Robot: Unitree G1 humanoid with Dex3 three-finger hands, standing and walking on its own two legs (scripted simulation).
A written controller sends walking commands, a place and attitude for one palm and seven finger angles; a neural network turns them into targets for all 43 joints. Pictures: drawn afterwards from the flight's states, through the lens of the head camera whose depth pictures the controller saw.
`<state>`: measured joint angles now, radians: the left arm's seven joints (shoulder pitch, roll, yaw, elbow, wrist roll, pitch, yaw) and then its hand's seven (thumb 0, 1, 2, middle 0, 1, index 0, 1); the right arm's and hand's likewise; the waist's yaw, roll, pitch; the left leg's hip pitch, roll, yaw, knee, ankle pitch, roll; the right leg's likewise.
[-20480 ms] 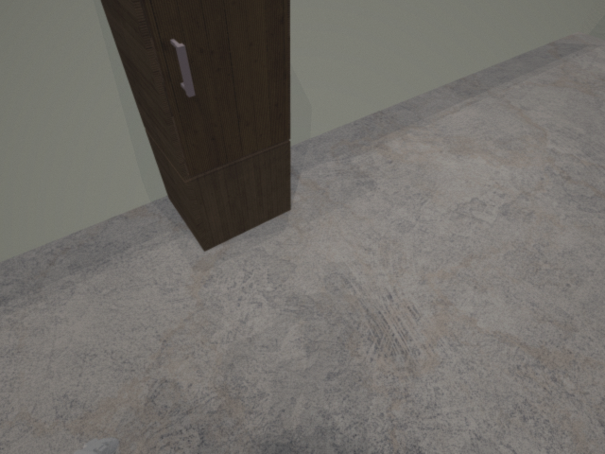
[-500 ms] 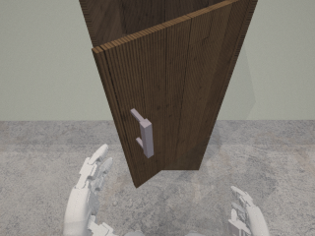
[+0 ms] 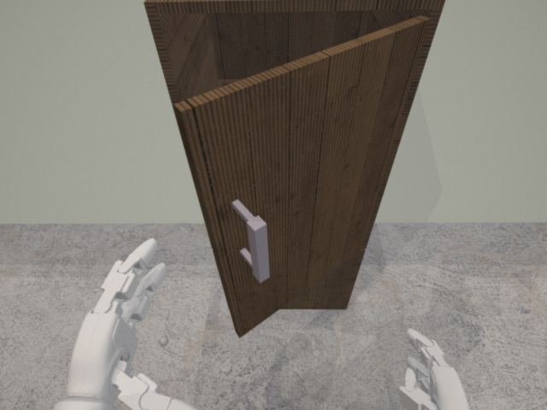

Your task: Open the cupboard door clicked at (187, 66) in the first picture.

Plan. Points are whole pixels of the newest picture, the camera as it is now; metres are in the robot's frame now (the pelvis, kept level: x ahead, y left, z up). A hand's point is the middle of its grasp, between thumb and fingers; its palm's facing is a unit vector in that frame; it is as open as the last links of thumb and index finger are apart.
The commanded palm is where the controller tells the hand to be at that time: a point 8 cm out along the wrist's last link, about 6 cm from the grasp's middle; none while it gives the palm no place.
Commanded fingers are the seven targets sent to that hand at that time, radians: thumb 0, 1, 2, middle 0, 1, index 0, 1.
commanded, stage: draw the hand back to the body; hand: left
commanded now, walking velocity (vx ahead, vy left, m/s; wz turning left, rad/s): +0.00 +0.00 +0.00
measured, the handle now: (251, 242) +0.34 +0.06 +0.08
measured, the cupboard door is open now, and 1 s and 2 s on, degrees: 37 37 37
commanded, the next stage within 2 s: step back with the hand held close in 1.24 s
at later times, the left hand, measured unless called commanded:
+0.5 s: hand (65, 302) +0.20 +0.24 +0.16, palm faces +0.28 -0.90 -0.35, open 13.4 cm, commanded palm +0.15 +0.28 +0.19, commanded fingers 0.00 0.31 0.64 -0.18 -0.30 -0.18 -0.30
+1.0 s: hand out of the picture +0.22 +0.29 +0.22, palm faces +0.46 -0.81 -0.38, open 7.9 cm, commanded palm +0.17 +0.32 +0.23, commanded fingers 0.00 0.90 0.90 -0.20 -0.30 -0.20 -0.30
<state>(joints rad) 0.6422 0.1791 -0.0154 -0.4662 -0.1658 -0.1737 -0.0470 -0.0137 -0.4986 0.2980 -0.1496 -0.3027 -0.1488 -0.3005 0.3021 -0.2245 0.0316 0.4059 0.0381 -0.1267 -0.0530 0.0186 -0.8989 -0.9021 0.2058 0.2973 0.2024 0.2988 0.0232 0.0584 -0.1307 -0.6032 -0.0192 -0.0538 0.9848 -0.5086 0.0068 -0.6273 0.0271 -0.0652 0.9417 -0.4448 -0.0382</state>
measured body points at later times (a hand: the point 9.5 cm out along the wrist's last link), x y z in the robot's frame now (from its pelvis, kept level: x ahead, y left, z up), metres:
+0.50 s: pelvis +0.02 +0.03 +0.04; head +0.00 +0.02 +0.49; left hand +0.18 +0.28 +0.18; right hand +0.21 -0.18 -0.03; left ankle -0.01 +0.12 -0.68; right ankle +0.02 -0.10 -0.68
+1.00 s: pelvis +0.02 +0.03 +0.06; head +0.00 +0.02 +0.51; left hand +0.19 +0.33 +0.24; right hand +0.21 -0.19 -0.02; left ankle +0.00 +0.12 -0.68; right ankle +0.02 -0.10 -0.68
